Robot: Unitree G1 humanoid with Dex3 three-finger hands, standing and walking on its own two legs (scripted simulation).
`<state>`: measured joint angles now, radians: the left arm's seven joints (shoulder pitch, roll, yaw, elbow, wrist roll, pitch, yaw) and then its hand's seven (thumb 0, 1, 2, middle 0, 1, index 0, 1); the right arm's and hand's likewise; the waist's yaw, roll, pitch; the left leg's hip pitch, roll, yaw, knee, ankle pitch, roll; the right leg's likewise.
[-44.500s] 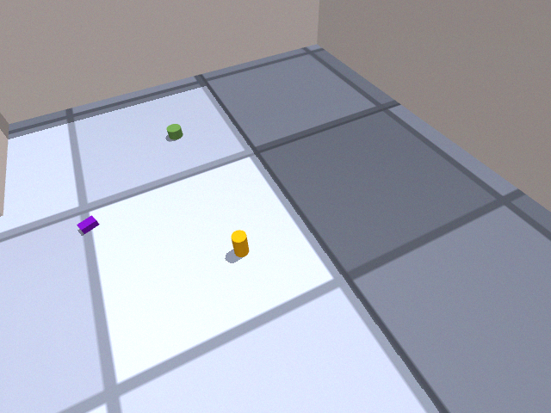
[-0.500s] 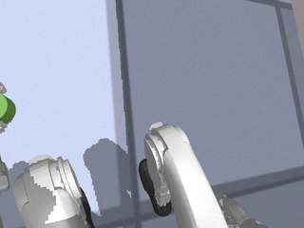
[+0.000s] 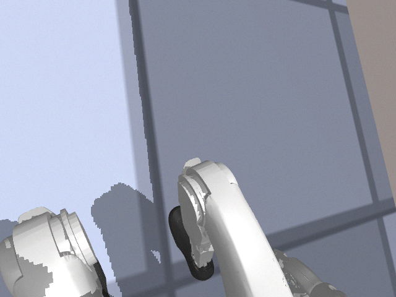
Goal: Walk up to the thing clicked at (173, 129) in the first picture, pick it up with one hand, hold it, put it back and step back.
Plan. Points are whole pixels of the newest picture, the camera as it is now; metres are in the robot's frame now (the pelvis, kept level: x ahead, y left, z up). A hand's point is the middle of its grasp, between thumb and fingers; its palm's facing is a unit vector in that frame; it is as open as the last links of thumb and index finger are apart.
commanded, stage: rest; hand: left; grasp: from above
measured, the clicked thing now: out of the picture +0.45 +0.33 -0.26
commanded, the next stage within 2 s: open in 0.60 s
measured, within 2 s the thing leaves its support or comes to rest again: rests again in 0.26 s
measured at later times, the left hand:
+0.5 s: hand out of the picture +0.44 +0.32 -0.24, palm faces -0.43 -0.15 -0.89, open 10.5 cm
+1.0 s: hand out of the picture +0.44 +0.32 -0.25, palm faces -0.43 -0.15 -0.89, open 11.8 cm
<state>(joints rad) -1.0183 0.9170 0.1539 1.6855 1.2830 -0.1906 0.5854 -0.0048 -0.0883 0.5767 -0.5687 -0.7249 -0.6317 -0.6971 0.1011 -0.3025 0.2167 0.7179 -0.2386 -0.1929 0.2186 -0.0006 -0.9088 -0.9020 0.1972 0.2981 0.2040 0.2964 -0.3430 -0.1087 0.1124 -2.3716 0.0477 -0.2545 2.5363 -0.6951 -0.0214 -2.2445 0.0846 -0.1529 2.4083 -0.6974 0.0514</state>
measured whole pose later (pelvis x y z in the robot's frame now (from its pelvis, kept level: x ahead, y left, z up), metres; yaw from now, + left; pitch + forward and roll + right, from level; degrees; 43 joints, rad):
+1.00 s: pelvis +0.00 +0.00 +0.00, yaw -2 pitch +26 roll -13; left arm -1.05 1.01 0.12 1.75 1.26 -0.21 0.63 0.00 -0.16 0.68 -0.40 -0.78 -0.42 -0.76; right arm 0.08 -0.34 0.30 0.68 -0.26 -0.26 0.25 0.00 -0.90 -0.90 0.20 0.30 0.20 0.30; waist -0.37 -0.15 0.18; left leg -2.35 0.05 -0.29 2.55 -0.70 -0.02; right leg -2.22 0.10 -0.18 2.40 -0.68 0.06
